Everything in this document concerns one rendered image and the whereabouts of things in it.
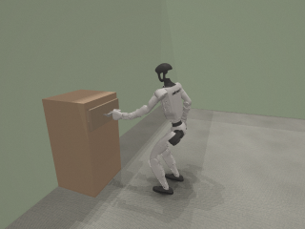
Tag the left robot hand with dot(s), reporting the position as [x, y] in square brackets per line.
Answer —
[116, 114]

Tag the left robot forearm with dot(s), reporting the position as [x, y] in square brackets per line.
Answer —
[135, 114]

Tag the robot right shin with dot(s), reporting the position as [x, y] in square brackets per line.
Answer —
[169, 159]

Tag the robot left upper arm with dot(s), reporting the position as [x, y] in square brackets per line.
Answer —
[158, 95]

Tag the robot right upper arm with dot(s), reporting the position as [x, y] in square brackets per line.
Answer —
[187, 102]

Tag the cabinet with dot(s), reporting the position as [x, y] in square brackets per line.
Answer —
[85, 162]

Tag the drawer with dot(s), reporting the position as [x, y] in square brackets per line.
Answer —
[96, 115]

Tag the right robot forearm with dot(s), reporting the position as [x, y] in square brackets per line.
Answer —
[185, 113]

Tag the handle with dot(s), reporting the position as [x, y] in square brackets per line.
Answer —
[109, 114]

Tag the humanoid robot torso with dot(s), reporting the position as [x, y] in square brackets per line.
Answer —
[172, 108]

